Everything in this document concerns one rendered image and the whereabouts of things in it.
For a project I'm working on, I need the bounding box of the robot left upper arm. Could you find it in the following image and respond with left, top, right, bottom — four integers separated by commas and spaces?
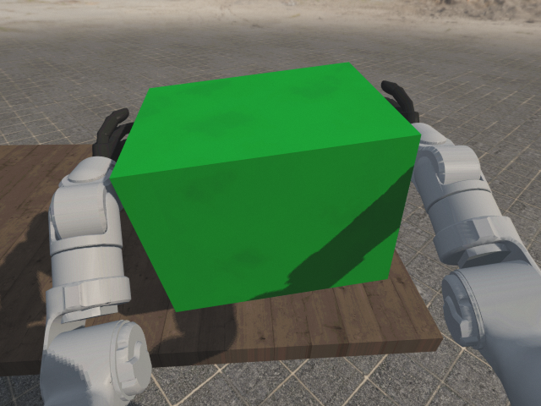
42, 320, 152, 406

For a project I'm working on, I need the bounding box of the table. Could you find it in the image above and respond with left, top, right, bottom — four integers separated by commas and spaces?
0, 144, 443, 376

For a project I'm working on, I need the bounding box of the robot right upper arm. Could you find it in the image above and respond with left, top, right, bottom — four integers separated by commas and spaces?
441, 260, 541, 406

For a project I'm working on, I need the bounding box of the carton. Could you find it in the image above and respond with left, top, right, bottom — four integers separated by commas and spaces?
109, 62, 421, 312

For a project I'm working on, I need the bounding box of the robot right hand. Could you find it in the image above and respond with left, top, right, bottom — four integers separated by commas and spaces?
381, 80, 419, 123

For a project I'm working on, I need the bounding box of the robot right forearm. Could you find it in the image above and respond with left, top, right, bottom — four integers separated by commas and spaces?
411, 123, 541, 276

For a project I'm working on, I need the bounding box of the robot left forearm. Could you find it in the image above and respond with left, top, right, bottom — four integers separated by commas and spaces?
40, 156, 131, 403

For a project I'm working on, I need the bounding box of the robot left hand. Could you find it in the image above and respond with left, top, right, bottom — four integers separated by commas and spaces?
92, 108, 134, 162

